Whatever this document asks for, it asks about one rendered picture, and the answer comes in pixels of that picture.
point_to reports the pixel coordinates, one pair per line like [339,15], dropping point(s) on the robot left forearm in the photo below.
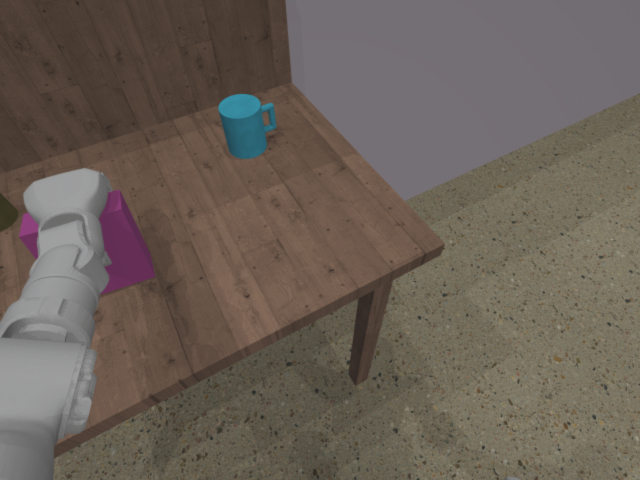
[60,297]

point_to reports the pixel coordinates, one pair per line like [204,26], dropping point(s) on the left robot hand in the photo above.
[83,188]

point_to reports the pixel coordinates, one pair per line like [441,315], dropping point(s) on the table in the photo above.
[245,251]

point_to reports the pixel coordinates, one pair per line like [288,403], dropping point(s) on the sponge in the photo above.
[123,242]

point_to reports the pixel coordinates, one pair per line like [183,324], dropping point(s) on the left robot upper arm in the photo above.
[46,391]

